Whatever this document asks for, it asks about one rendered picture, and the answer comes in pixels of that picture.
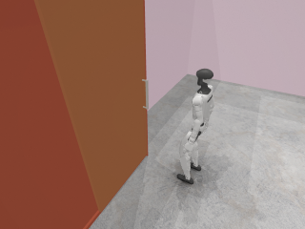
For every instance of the humanoid robot head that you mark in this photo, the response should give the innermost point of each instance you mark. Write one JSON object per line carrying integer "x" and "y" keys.
{"x": 204, "y": 74}

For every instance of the robot left hand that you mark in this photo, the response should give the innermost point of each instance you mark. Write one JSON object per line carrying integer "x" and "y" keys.
{"x": 188, "y": 146}

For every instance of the robot right forearm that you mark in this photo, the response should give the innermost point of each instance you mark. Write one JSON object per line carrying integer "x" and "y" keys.
{"x": 209, "y": 114}

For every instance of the wardrobe door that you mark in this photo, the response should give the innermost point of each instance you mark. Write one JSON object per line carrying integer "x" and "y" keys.
{"x": 98, "y": 51}
{"x": 44, "y": 183}

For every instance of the robot left forearm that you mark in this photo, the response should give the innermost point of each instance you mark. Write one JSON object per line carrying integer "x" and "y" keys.
{"x": 195, "y": 131}

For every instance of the robot right upper arm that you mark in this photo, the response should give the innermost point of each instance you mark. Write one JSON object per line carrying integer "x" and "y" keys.
{"x": 212, "y": 102}

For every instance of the robot left upper arm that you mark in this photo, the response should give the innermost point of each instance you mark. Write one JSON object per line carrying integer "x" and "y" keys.
{"x": 197, "y": 105}

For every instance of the handle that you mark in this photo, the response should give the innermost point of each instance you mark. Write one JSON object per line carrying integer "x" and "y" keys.
{"x": 147, "y": 93}

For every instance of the robot left thigh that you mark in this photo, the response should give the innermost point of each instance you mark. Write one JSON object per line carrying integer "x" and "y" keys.
{"x": 184, "y": 140}

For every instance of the robot right hand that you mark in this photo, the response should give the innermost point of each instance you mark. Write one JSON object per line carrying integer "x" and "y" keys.
{"x": 206, "y": 126}

